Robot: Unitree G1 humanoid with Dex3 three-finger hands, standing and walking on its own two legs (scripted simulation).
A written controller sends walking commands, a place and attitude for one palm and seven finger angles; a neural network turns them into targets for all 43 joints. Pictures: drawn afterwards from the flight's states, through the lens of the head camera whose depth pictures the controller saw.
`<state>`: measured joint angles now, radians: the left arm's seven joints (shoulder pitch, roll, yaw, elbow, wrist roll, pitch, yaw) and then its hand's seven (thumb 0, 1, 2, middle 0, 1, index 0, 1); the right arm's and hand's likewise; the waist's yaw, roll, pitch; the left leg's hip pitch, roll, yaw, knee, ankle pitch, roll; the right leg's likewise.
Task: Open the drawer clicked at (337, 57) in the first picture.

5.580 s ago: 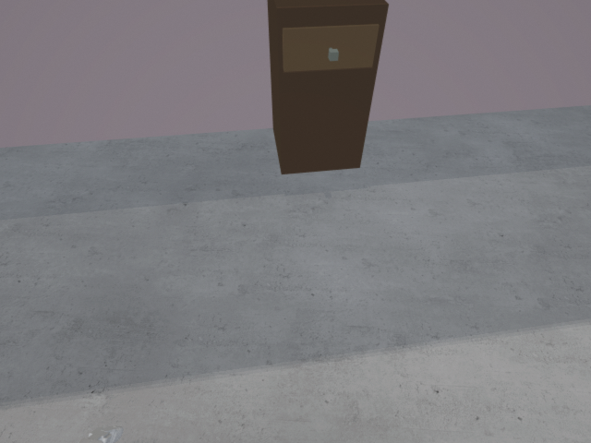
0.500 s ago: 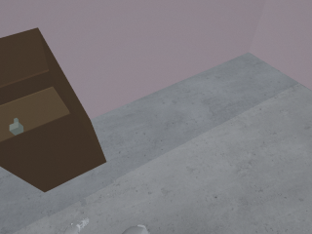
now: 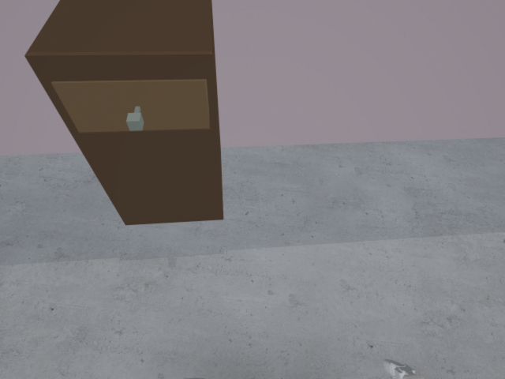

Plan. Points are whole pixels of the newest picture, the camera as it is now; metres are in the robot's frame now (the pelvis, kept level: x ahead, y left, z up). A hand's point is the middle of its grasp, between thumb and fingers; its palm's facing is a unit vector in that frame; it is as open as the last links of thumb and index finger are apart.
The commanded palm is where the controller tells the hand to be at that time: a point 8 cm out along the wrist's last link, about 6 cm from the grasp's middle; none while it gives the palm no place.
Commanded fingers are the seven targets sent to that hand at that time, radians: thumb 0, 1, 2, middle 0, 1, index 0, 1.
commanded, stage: turn to face it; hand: left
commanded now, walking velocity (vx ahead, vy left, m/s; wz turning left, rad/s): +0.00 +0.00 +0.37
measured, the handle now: (136, 117) +0.72 +0.39 -0.11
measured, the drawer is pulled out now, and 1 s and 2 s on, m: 0.00 0.00 0.00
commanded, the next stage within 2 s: take the last steps up to it in 0.38 s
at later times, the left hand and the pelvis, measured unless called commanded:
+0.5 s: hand out of the picture +0.05 +0.16 -0.13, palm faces +0.18 -0.94 -0.28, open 7.4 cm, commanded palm none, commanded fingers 0.00 0.90 0.90 -0.20 -0.30 -0.20 -0.30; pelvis +0.00 -0.04 +0.01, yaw +10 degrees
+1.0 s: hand out of the picture -0.10 +0.19 -0.16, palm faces +0.34 -0.92 -0.18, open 7.4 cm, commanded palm none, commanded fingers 0.00 0.90 0.90 -0.20 -0.30 -0.20 -0.30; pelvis +0.03 +0.04 +0.01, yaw +14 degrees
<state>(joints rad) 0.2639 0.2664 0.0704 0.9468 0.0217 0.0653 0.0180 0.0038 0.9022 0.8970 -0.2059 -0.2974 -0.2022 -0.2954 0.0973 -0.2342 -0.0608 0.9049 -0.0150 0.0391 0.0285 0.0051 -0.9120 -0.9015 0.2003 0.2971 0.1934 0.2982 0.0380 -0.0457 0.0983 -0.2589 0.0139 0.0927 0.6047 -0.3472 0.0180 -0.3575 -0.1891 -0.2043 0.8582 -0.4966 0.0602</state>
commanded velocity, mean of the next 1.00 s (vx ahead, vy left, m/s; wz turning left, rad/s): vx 0.16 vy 0.03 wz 0.16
